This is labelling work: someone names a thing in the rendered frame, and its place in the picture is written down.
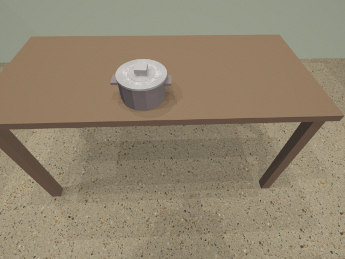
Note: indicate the pot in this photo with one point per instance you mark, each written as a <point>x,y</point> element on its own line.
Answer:
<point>142,100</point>

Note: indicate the lid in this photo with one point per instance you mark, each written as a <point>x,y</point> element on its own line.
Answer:
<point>156,75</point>

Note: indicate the table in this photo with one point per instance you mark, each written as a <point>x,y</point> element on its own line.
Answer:
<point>64,82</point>

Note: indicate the knob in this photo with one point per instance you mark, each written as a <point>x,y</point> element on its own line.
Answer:
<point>140,68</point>

